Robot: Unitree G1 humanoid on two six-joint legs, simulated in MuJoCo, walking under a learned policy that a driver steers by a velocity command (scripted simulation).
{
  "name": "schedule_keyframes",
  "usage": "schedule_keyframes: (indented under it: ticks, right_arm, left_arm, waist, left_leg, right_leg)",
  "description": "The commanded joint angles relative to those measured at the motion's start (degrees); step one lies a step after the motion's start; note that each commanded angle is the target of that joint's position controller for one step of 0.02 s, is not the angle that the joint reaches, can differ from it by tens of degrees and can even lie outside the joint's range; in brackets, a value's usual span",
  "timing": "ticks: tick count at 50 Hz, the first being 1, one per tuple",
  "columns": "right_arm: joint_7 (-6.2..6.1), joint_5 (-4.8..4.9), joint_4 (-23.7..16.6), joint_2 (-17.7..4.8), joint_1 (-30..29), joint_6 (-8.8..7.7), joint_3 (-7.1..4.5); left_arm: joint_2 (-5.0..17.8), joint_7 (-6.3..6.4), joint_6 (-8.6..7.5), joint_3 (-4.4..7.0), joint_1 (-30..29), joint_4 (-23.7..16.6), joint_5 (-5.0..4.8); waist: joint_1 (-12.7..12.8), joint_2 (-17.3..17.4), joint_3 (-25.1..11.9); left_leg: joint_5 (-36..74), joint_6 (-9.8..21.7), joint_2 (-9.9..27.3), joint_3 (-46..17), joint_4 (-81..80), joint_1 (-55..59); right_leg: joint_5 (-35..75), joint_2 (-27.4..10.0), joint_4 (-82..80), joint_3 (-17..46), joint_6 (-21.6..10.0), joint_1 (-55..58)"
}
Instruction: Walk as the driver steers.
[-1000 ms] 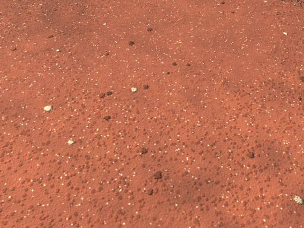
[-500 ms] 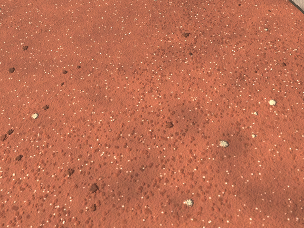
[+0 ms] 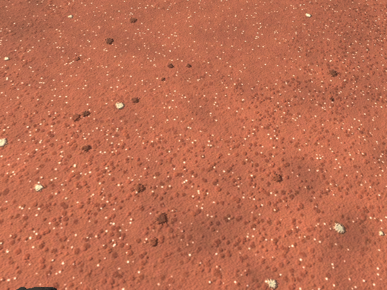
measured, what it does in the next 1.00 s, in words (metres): walks ahead: right foot, then left foot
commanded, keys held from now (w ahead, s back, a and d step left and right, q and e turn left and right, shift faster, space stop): q+shift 0.38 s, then shift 0.06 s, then e+shift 0.30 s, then w+e+shift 0.26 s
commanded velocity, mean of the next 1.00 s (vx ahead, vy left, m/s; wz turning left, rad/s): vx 0.10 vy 0.00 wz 0.22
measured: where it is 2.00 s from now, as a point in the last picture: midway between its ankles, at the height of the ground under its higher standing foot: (256, 196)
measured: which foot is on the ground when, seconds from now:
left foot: down 0.00-0.38, up 0.40-0.68, down 0.70-1.00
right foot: up 0.00-0.36, down 0.38-0.72, up 0.74-1.00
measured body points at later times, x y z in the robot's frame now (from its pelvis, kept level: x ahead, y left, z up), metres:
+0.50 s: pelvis +0.05 -0.03 +0.00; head +0.09 -0.02 +0.45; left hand +0.07 +0.30 -0.08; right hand +0.35 -0.21 -0.07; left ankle -0.04 +0.07 -0.66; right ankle +0.12 -0.12 -0.74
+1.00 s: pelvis +0.11 -0.01 +0.01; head +0.12 +0.00 +0.46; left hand +0.23 +0.30 -0.08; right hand +0.22 -0.29 -0.09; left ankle -0.02 +0.10 -0.74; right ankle +0.20 -0.15 -0.65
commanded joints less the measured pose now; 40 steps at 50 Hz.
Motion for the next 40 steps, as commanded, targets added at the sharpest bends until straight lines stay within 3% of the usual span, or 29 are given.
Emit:
schedule_keyframes:
  ticks: [1,6,10,14,17,18,19,20,21,22,23,25,27,28,29,31,32,34,35,36,37,38,39,40]
  right_arm:
    - [-1.67,0.83,-5.46,-9.60,-3.00,-0.23,-2.51]
    - [-2.57,0.65,-6.02,-11.00,-2.04,0.77,-3.08]
    - [-2.60,0.42,-7.19,-11.39,-3.59,1.44,-3.34]
    - [-2.22,0.44,-8.26,-11.33,-5.01,1.86,-3.41]
    - [-2.03,1.04,-9.37,-10.89,-7.75,2.10,-3.20]
    - [-2.01,1.26,-9.71,-9.96,-8.42,2.13,-2.82]
    - [-1.73,0.51,-9.07,-6.35,-3.71,2.23,-1.80]
    - [-1.58,0.39,-9.90,-5.57,0.00,1.97,-1.53]
    - [-1.54,-0.36,-8.98,-11.21,0.36,1.38,-3.00]
    - [-1.47,-0.06,-7.66,-13.39,-0.99,1.37,-3.74]
    - [-1.65,-0.40,-6.63,-12.30,-2.08,1.67,-3.48]
    - [-1.63,-0.78,-6.53,-7.40,-3.23,1.73,-1.66]
    - [-1.37,-1.25,-6.48,-2.38,-3.96,1.10,0.44]
    - [-1.22,-1.82,-6.37,-0.71,-4.34,0.80,1.19]
    - [-1.20,-1.89,-6.53,-0.64,-5.89,0.49,1.24]
    - [-1.52,-0.61,-5.76,-3.91,-6.26,0.08,-0.03]
    - [-1.67,-0.17,-5.20,-4.57,-5.29,-0.09,-0.40]
    - [-1.86,-0.07,-3.71,-4.99,-1.89,-0.53,-0.84]
    - [-2.09,-0.36,-3.39,-6.65,-0.42,-0.68,-1.37]
    - [-2.59,-1.64,-3.34,-10.09,1.62,-0.45,-2.23]
    - [-2.06,-2.99,-2.17,-12.18,0.58,0.10,-3.01]
    - [-2.03,-3.65,-3.74,-7.98,-0.63,-0.29,-2.02]
    - [-2.08,-2.80,-3.75,-5.31,-0.69,-0.98,-1.16]
    - [-2.26,-1.22,-3.69,-4.84,-1.55,-1.89,-1.00]
  left_arm:
    - [4.12,0.10,-1.62,0.84,-3.61,-5.11,0.03]
    - [2.71,-0.04,-1.84,0.27,-3.83,-4.19,-0.64]
    - [3.35,-0.37,-2.30,0.49,-4.93,-3.96,-0.83]
    - [4.38,-1.02,-3.50,0.96,-4.76,-3.92,-1.11]
    - [5.78,-1.61,-4.34,1.86,-1.11,-2.81,-1.38]
    - [6.45,-1.56,-4.46,2.33,0.93,-2.04,-1.27]
    - [9.05,-1.26,-4.07,2.83,1.29,-2.45,-0.66]
    - [11.59,-1.24,-3.44,2.86,0.28,-2.61,1.02]
    - [8.91,-1.24,-3.67,2.48,0.70,-3.16,1.27]
    - [6.11,-0.87,-3.61,1.55,-0.81,-3.92,0.71]
    - [4.67,-0.54,-3.17,0.91,-1.59,-3.86,0.06]
    - [4.45,-0.18,-2.47,-0.04,-0.39,-2.89,-0.72]
    - [2.32,-0.59,-2.34,-1.25,0.26,-1.56,-0.36]
    - [2.40,-0.98,-2.10,-1.36,-0.22,-1.39,-0.62]
    - [4.59,-1.25,-1.58,-0.61,0.51,-1.42,-1.10]
    - [9.79,-1.42,-0.87,1.13,3.93,-1.26,-1.66]
    - [10.65,-1.42,-0.80,1.43,4.06,-1.44,-2.13]
    - [10.12,-1.05,-0.71,1.47,2.53,-2.08,-3.53]
    - [8.49,-0.70,-0.86,1.12,2.89,-2.21,-3.72]
    - [5.39,-0.64,-1.30,0.34,2.48,-3.21,-3.22]
    - [3.75,-0.69,-1.65,-0.07,2.94,-4.31,-3.18]
    - [7.21,-0.65,-1.58,0.95,4.93,-2.96,-2.68]
    - [8.00,-1.03,-1.39,1.47,5.18,-2.69,-3.11]
    - [6.91,-1.20,-0.94,1.39,5.38,-2.59,-3.02]
  waist:
    - [1.39,7.04,-10.13]
    - [0.70,8.44,-9.90]
    - [0.26,11.18,-8.70]
    - [-0.10,13.38,-9.40]
    - [1.76,14.00,-9.78]
    - [2.65,12.48,-10.15]
    - [0.26,2.74,-13.44]
    - [-3.21,-12.64,-10.82]
    - [-1.95,-10.62,-9.55]
    - [-1.52,-6.20,-8.14]
    - [-1.14,-3.65,-7.05]
    - [0.05,-2.62,-6.00]
    - [-0.23,-4.07,-7.03]
    - [-0.27,-6.20,-7.21]
    - [0.85,-8.63,-6.48]
    - [2.58,-9.90,-6.81]
    - [1.97,-9.32,-7.34]
    - [-0.40,-8.07,-8.23]
    - [-0.63,-6.26,-9.89]
    - [-0.80,2.19,-11.59]
    - [0.22,17.71,-8.86]
    - [-1.23,14.78,-9.57]
    - [-1.13,11.78,-8.32]
    - [-0.82,12.14,-6.07]
  left_leg:
    - [36.59,10.35,13.33,-18.83,-9.81,15.79]
    - [29.73,9.20,10.43,-21.33,-9.19,14.58]
    - [22.96,7.98,8.78,-25.99,-8.23,10.35]
    - [26.31,7.28,7.99,-31.40,-5.64,10.68]
    - [23.86,5.16,5.38,-33.81,-3.19,8.75]
    - [17.52,3.28,3.21,-32.58,-0.83,5.54]
    - [-3.79,0.54,-1.56,-26.58,8.61,-0.20]
    - [-23.81,-2.65,-9.65,-16.02,19.49,-12.39]
    - [-21.84,-5.54,-4.68,-13.88,31.38,-15.55]
    - [-17.26,-6.59,-2.49,-12.22,35.76,-15.12]
    - [-13.94,-7.47,-1.98,-11.18,37.43,-14.08]
    - [-11.84,-8.26,-2.80,-10.18,38.09,-12.84]
    - [-11.35,-8.43,-0.89,-7.80,25.58,-7.80]
    - [-11.98,-8.85,0.40,-4.65,17.41,-4.52]
    - [-13.06,-9.15,0.00,-2.56,11.14,-1.96]
    - [-9.55,-9.25,-2.27,-1.95,4.09,-0.70]
    - [-6.21,-8.59,-2.83,-2.54,-0.56,0.65]
    - [3.00,-6.02,-2.54,-2.85,-12.20,7.76]
    - [7.36,-4.40,1.08,-4.61,-12.71,15.02]
    - [15.58,0.07,10.66,-11.44,-10.73,21.61]
    - [25.41,7.67,19.78,-20.16,-12.40,18.79]
    - [18.95,11.49,23.93,-22.30,-14.87,19.16]
    - [0.84,9.81,22.33,-20.90,-17.34,19.49]
    - [-11.76,7.32,19.72,-19.45,-19.41,20.41]
  right_leg:
    - [6.56,0.18,0.93,4.43,0.97,-9.97]
    - [10.96,3.25,-12.48,5.41,2.88,-6.99]
    - [11.96,4.68,-20.08,6.65,2.75,-2.69]
    - [10.97,5.18,-27.09,7.84,1.59,1.59]
    - [15.93,4.45,-39.41,6.85,0.11,10.73]
    - [23.07,2.06,-45.46,6.79,-0.82,17.35]
    - [26.85,-8.79,-46.33,15.63,-5.10,26.38]
    - [38.61,-19.35,-46.97,30.18,-14.54,28.63]
    - [37.34,-23.79,-47.18,34.62,-19.48,25.43]
    - [34.51,-20.71,-46.30,28.01,-18.76,22.74]
    - [31.26,-16.44,-45.75,22.82,-16.76,20.86]
    - [32.70,-13.25,-46.14,19.05,-16.15,19.24]
    - [32.32,-9.53,-46.26,14.85,-14.79,19.27]
    - [32.34,-7.92,-46.27,13.65,-14.10,19.16]
    - [32.92,-6.98,-45.90,14.23,-14.05,19.01]
    - [35.02,-8.32,-44.54,19.15,-15.17,21.76]
    - [35.62,-8.79,-44.05,21.49,-15.20,22.60]
    - [35.29,-8.00,-42.48,23.51,-13.10,20.21]
    - [30.59,-6.52,-40.68,22.65,-10.40,14.79]
    - [21.07,-3.10,-32.92,17.09,-6.68,5.75]
    - [2.17,3.82,-24.90,5.67,-3.03,-2.75]
    - [-5.93,1.03,-11.11,4.11,-0.87,-6.06]
    - [-1.71,-1.77,-5.39,4.20,-1.13,-9.82]
    - [2.62,-3.18,-2.73,3.73,-0.92,-13.84]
